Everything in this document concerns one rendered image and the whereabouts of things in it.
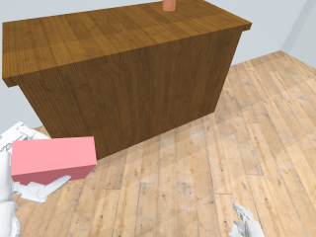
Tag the robot left forearm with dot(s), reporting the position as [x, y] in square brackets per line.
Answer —
[10, 225]

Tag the sponge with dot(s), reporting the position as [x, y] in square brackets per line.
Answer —
[43, 161]

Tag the table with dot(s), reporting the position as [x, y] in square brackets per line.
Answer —
[123, 74]

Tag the robot right hand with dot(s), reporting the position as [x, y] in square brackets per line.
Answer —
[250, 228]

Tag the robot left hand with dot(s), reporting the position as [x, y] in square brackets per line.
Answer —
[33, 192]

